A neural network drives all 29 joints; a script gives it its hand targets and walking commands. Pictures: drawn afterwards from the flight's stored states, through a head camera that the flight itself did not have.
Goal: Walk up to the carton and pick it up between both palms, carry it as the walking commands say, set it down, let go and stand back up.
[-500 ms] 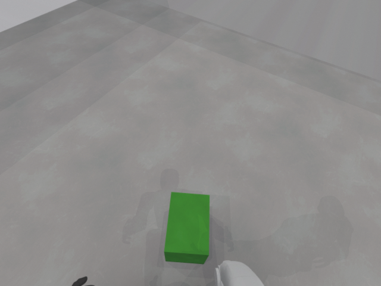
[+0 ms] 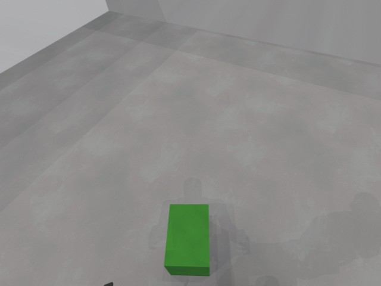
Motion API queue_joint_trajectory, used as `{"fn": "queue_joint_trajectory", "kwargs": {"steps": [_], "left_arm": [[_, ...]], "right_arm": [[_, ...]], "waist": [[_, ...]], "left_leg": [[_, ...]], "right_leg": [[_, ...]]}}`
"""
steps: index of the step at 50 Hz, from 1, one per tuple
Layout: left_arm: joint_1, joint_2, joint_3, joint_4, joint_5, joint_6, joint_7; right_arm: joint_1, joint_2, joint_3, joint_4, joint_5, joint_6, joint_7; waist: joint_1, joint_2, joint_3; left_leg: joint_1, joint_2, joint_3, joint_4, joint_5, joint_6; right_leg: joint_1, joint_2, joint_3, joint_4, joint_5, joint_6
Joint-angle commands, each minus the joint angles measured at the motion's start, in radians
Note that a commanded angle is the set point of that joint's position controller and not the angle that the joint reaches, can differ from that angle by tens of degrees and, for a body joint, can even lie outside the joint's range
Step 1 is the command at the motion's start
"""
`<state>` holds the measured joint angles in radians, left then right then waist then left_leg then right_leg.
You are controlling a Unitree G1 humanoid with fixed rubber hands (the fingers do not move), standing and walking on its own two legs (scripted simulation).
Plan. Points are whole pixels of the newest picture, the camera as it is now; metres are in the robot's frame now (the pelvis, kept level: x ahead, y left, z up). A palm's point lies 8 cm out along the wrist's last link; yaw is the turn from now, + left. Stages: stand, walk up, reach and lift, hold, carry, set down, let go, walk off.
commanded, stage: walk up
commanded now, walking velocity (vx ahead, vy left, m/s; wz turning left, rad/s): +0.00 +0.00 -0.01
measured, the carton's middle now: (189, 239) +0.39 +0.07 -0.67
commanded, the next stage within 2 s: none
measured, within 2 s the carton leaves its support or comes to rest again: neither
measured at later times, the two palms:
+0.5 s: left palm out of the picture +0.02 +0.26 -0.14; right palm out of the picture +0.00 -0.20 -0.14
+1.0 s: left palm out of the picture -0.01 +0.25 -0.15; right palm out of the picture -0.04 -0.17 -0.14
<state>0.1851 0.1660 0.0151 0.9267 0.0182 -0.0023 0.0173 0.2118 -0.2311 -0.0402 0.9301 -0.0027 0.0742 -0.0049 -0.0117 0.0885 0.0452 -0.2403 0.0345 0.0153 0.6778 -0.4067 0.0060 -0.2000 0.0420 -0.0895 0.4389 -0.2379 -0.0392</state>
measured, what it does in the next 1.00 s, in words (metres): steps on the spot: left foot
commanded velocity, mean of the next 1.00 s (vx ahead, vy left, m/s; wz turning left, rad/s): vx -0.01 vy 0.00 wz -0.01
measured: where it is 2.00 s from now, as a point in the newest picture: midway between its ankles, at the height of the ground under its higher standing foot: outside the picture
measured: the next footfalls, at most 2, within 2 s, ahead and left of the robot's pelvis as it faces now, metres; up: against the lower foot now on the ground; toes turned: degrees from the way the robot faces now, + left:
left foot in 0.04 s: +0.00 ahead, +0.10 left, +0.00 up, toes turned +2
left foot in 1.54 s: -0.03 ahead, +0.18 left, +0.00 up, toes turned -11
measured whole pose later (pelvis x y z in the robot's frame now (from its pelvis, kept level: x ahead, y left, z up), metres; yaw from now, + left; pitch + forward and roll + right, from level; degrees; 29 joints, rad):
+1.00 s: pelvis +0.00 +0.04 +0.00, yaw -1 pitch -2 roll -1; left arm 0.26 0.13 0.00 1.15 0.02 0.01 0.05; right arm 0.34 -0.11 -0.02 1.11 -0.01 -0.02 -0.04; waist 0.00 0.00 0.05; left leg -0.08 -0.05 0.06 0.41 -0.29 0.08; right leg -0.15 -0.03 -0.05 0.41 -0.22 0.03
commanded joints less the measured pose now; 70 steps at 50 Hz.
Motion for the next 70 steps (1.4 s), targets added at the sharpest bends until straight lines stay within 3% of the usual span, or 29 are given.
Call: {"fn": "queue_joint_trajectory", "kwargs": {"steps": [1,2,3,4,7,11,19,23,29,33,36,46,51,53,55,56,61,62,63,64,65,66,67,68,69,70], "left_arm": [[-0.011,0.168,0.038,-0.010,-0.016,-0.011,0.010],[0.016,0.137,0.035,0.003,-0.018,-0.012,0.008],[0.018,0.131,0.037,0.006,-0.017,-0.012,0.006],[0.007,0.130,0.034,0.017,-0.017,-0.011,0.009],[0.026,0.160,0.036,0.057,-0.017,-0.014,0.012],[0.060,0.131,0.033,0.100,-0.012,-0.010,0.013],[0.084,0.103,0.024,0.149,-0.010,-0.004,0.018],[0.102,0.103,0.019,0.160,-0.012,-0.004,0.024],[0.106,0.090,0.015,0.177,-0.010,0.003,0.031],[0.116,0.074,0.008,0.188,-0.004,0.001,0.031],[0.123,0.057,0.002,0.199,-0.004,0.003,0.031],[0.125,0.049,-0.006,0.195,-0.003,0.000,0.033],[0.133,0.043,-0.006,0.193,-0.001,0.001,0.030],[0.130,0.049,-0.002,0.191,-0.001,0.000,0.030],[0.133,0.043,-0.004,0.182,0.001,-0.003,0.031],[0.141,0.056,0.000,0.186,0.000,-0.001,0.031],[0.144,0.042,0.000,0.175,-0.002,-0.005,0.032],[0.140,0.050,0.000,0.174,-0.001,-0.003,0.032],[0.129,0.077,0.011,0.154,0.007,0.008,0.035],[0.124,0.125,0.035,0.139,-0.006,0.016,0.039],[0.206,0.134,0.040,0.128,0.002,0.011,0.047],[0.237,0.169,0.050,0.135,0.004,0.011,0.048],[0.218,0.182,0.052,0.121,0.006,0.013,0.046],[0.167,0.181,0.053,0.107,0.009,0.017,0.046],[0.137,0.187,0.060,0.101,0.016,0.019,0.048],[0.143,0.198,0.066,0.072,0.017,0.022,0.051]], "right_arm": [[0.155,-0.085,-0.009,0.030,-0.004,-0.052,-0.023],[0.157,-0.098,-0.008,0.040,-0.007,-0.061,-0.024],[0.084,-0.112,-0.006,0.020,-0.007,-0.068,-0.016],[0.048,-0.098,-0.003,0.020,-0.011,-0.072,-0.017],[0.085,-0.060,0.006,0.053,-0.006,-0.080,-0.024],[0.108,-0.048,0.010,0.076,-0.002,-0.091,-0.029],[0.152,-0.045,0.008,0.122,-0.002,-0.097,-0.034],[0.163,-0.041,0.006,0.138,-0.002,-0.100,-0.039],[0.195,-0.022,0.004,0.155,-0.005,-0.098,-0.044],[0.209,-0.007,0.004,0.161,-0.007,-0.098,-0.042],[0.212,0.009,0.008,0.171,-0.008,-0.099,-0.043],[0.231,0.018,0.005,0.169,-0.009,-0.102,-0.043],[0.225,0.018,0.006,0.169,-0.011,-0.099,-0.043],[0.232,0.020,0.007,0.171,-0.011,-0.101,-0.044],[0.224,0.011,0.004,0.166,-0.008,-0.099,-0.044],[0.233,0.016,0.008,0.168,-0.009,-0.101,-0.043],[0.242,0.022,0.010,0.165,-0.008,-0.104,-0.046],[0.243,0.014,0.009,0.160,-0.007,-0.104,-0.046],[0.234,0.002,0.012,0.151,-0.008,-0.096,-0.056],[0.211,-0.059,-0.006,0.133,-0.006,-0.091,-0.074],[0.193,-0.086,-0.030,0.127,0.003,-0.069,-0.074],[0.177,-0.057,-0.027,0.113,0.009,-0.058,-0.075],[0.211,0.003,-0.005,0.095,0.010,-0.055,-0.078],[0.198,0.022,0.004,0.076,0.003,-0.047,-0.073],[0.178,0.016,-0.003,0.062,-0.004,-0.037,-0.067],[0.149,-0.016,-0.019,0.035,-0.006,-0.021,-0.062]], "waist": [[-0.033,-0.103,-0.085],[-0.011,-0.031,-0.081],[0.023,0.002,-0.032],[0.022,0.046,-0.014],[0.017,0.000,-0.014],[0.010,-0.057,-0.009],[0.007,-0.064,0.019],[0.014,-0.057,0.014],[0.010,-0.046,0.039],[0.011,-0.078,0.035],[0.011,-0.049,0.063],[0.007,-0.077,0.055],[0.008,-0.043,0.070],[0.009,-0.062,0.068],[0.015,-0.044,0.056],[0.011,-0.085,0.064],[0.012,-0.061,0.041],[0.006,-0.082,0.036],[0.006,-0.068,0.064],[0.010,-0.072,0.104],[0.054,0.039,0.031],[0.079,-0.050,0.008],[0.051,-0.220,-0.043],[0.033,-0.286,-0.057],[0.037,-0.277,-0.053],[0.053,-0.222,-0.051]], "left_leg": [[0.169,0.068,-0.051,-0.347,0.342,0.021],[0.194,0.115,-0.096,-0.362,0.449,0.041],[0.168,0.112,-0.090,-0.336,0.501,0.044],[0.127,0.113,-0.109,-0.335,0.535,0.044],[0.087,0.081,-0.066,-0.342,0.501,0.015],[0.117,0.085,-0.082,-0.359,0.469,0.027],[0.117,0.093,-0.082,-0.370,0.519,0.034],[0.116,0.099,-0.087,-0.352,0.608,0.033],[0.100,0.100,-0.088,-0.354,0.601,0.036],[0.085,0.088,-0.084,-0.371,0.486,0.040],[0.077,0.090,-0.085,-0.381,0.473,0.042],[0.082,0.087,-0.089,-0.375,0.438,0.046],[0.066,0.091,-0.092,-0.398,0.349,0.048],[0.065,0.096,-0.099,-0.397,0.372,0.049],[0.050,0.079,-0.079,-0.385,0.375,0.051],[0.045,0.084,-0.086,-0.383,0.374,0.049],[0.056,0.086,-0.078,-0.360,0.441,0.049],[0.070,0.087,-0.079,-0.357,0.444,0.048],[0.077,0.101,-0.066,-0.343,0.538,0.045],[0.073,0.130,-0.043,-0.223,0.791,0.049],[0.018,0.066,0.048,-0.085,0.730,0.040],[-0.061,0.012,0.070,0.073,0.506,0.005],[-0.040,-0.017,0.041,0.168,0.239,-0.013],[-0.043,-0.035,0.010,0.253,-0.106,-0.009],[-0.059,-0.022,-0.032,0.374,-0.220,-0.001],[-0.117,-0.007,-0.077,0.476,-0.235,-0.005]], "right_leg": [[0.040,-0.233,0.201,-0.072,0.350,-0.055],[0.002,-0.184,0.175,-0.061,0.250,-0.033],[-0.016,-0.121,0.139,-0.110,0.146,-0.004],[0.023,-0.120,0.128,-0.110,0.141,0.007],[0.114,-0.162,0.141,-0.087,0.299,-0.015],[0.102,-0.150,0.135,-0.099,0.252,-0.006],[0.089,-0.137,0.115,-0.101,0.221,0.008],[0.091,-0.141,0.104,-0.081,0.266,0.013],[0.077,-0.145,0.100,-0.069,0.239,0.018],[0.080,-0.143,0.096,-0.078,0.188,0.020],[0.059,-0.144,0.099,-0.078,0.171,0.021],[0.042,-0.148,0.101,-0.078,0.162,0.024],[0.022,-0.141,0.097,-0.067,0.110,0.022],[0.030,-0.142,0.099,-0.065,0.122,0.022],[0.043,-0.150,0.093,-0.052,0.133,0.021],[0.043,-0.145,0.100,-0.057,0.144,0.022],[0.050,-0.151,0.099,-0.044,0.174,0.017],[0.047,-0.150,0.095,-0.050,0.181,0.020],[0.029,-0.139,0.086,-0.008,0.230,0.015],[-0.059,-0.147,0.083,0.094,0.395,0.019],[0.042,-0.215,0.107,0.132,0.557,-0.027],[0.076,-0.303,0.189,0.102,0.720,-0.105],[0.023,-0.382,0.266,0.047,0.830,-0.180],[-0.044,-0.442,0.331,-0.009,0.824,-0.225],[-0.097,-0.487,0.386,-0.061,0.719,-0.240],[-0.104,-0.532,0.456,-0.087,0.615,-0.262]]}}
